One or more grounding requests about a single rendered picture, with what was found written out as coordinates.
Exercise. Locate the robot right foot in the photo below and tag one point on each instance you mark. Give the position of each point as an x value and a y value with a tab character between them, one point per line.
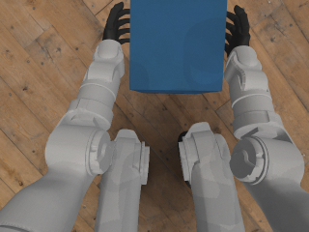
180	139

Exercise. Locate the left robot forearm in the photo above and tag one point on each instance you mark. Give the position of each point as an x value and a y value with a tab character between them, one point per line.
98	90

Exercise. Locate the robot right upper arm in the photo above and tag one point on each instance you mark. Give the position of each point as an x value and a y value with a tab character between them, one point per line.
271	170

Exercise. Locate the robot left upper arm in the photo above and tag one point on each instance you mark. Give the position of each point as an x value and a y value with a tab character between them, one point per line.
74	155

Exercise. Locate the robot right hand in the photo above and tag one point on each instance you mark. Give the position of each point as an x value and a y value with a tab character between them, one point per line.
239	30

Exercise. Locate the robot left thigh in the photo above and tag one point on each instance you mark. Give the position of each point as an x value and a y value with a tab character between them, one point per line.
120	187

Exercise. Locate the carton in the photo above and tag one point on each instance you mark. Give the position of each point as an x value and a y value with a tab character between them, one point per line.
177	46

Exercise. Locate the robot left hand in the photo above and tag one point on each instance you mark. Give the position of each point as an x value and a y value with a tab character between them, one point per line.
113	23

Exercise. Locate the right robot forearm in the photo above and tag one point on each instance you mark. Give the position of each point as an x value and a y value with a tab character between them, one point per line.
251	100

